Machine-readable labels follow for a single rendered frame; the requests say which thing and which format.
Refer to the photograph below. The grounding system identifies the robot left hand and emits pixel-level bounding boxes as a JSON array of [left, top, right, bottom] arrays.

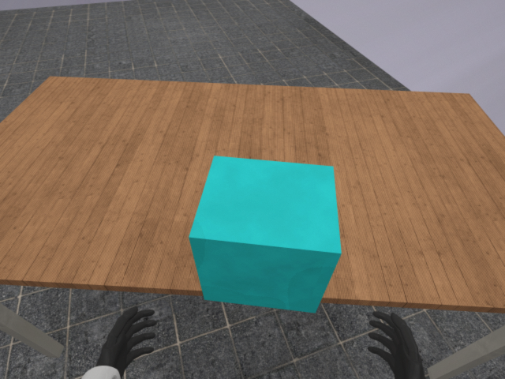
[[96, 306, 157, 379]]

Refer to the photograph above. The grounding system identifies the robot right hand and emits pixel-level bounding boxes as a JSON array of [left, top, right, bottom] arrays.
[[368, 311, 425, 379]]

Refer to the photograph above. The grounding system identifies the table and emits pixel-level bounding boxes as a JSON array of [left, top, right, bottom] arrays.
[[0, 76, 505, 379]]

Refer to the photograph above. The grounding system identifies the carton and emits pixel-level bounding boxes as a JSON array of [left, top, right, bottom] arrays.
[[189, 156, 342, 313]]

